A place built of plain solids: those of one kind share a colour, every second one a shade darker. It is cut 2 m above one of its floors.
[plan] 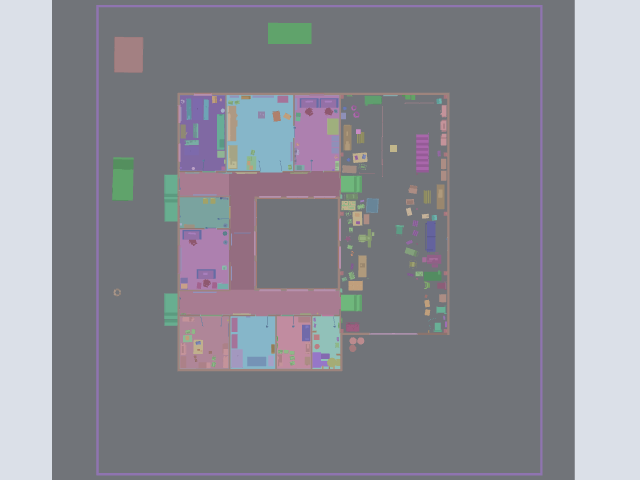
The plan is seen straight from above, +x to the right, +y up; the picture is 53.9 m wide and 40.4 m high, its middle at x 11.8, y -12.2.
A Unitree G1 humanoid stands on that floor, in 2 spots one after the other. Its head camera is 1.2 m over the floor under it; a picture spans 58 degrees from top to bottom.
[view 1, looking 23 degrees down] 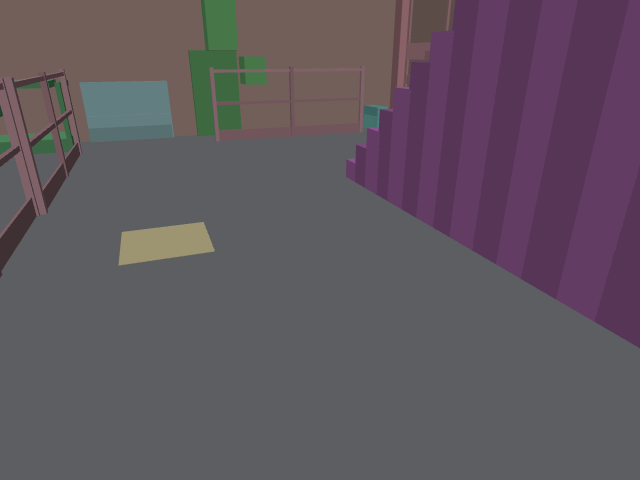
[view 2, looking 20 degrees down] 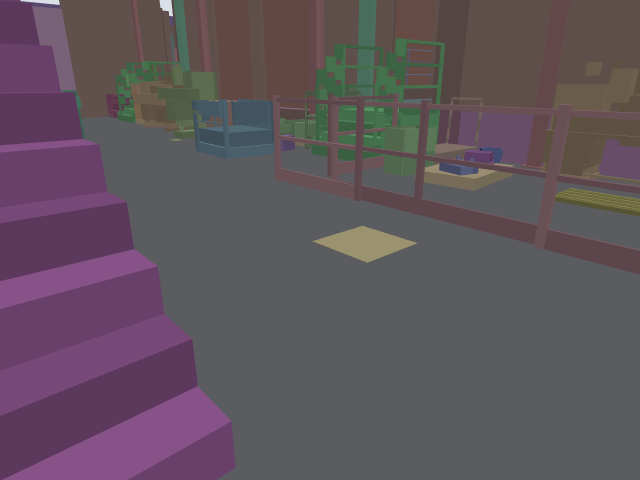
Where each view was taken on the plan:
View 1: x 18.00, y -7.50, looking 69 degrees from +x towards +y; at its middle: ground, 3.07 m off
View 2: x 20.42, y -2.33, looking -132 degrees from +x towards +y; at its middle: access_cover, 3.50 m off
